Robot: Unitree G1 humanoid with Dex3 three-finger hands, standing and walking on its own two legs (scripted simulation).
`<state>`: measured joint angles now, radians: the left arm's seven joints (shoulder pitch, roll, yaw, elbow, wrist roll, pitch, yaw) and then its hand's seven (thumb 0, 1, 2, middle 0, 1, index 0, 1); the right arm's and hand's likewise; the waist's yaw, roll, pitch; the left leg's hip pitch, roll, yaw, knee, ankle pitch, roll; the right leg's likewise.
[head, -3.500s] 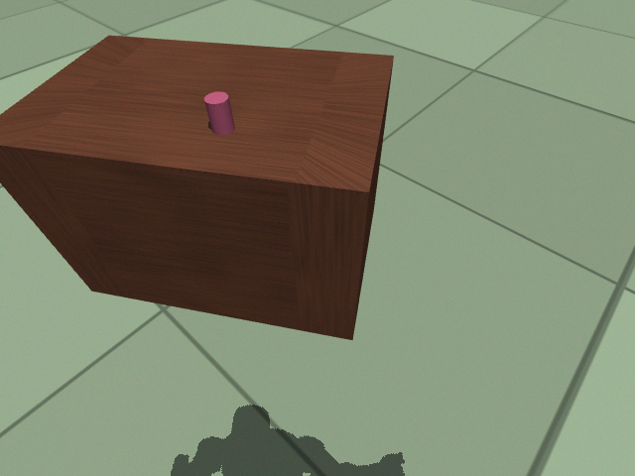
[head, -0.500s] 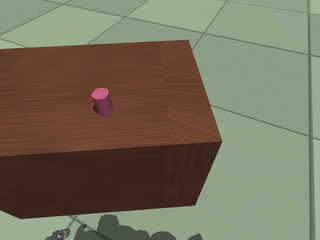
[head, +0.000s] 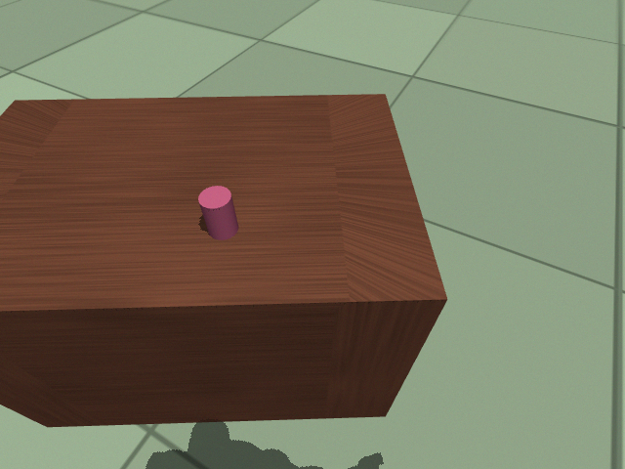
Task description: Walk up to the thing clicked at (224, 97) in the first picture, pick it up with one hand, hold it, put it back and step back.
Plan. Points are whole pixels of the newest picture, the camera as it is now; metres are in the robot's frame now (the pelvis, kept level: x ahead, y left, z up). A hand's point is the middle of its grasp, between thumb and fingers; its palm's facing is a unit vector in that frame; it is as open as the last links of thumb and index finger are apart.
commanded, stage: walk up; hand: left
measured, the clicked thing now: (219, 213) +0.54 +0.19 -0.04
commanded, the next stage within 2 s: stand in 0.62 s
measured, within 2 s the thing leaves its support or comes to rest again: neither
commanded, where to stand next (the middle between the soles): +0.07 -0.02 m, yaw +1 degrees
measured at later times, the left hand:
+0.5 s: hand out of the picture +0.09 +0.25 -0.16, palm faces +0.01 -0.95 -0.31, open 7.4 cm
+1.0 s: hand out of the picture +0.10 +0.26 -0.15, palm faces -0.01 -0.94 -0.34, open 7.4 cm
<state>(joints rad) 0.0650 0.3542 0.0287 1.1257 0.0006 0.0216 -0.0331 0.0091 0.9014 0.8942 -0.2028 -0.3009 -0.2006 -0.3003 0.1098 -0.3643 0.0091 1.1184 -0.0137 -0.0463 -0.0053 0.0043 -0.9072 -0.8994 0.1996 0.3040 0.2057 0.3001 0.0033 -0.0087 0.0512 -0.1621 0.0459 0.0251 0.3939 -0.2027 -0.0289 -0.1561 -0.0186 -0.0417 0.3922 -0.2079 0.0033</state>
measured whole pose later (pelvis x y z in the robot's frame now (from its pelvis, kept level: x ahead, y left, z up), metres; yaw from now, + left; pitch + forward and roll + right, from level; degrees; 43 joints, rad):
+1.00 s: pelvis +0.02 +0.00 +0.00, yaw +0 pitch -2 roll +0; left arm 0.07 0.35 0.01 1.15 0.01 -0.01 -0.01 0.01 0.90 0.89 -0.20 -0.30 -0.20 -0.30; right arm 0.08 -0.35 0.01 1.14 -0.01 -0.02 0.01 0.00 -0.91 -0.90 0.20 0.30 0.20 0.30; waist -0.01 0.01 0.05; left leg -0.10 0.03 0.02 0.30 -0.18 -0.02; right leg -0.09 -0.03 -0.05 0.30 -0.18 0.01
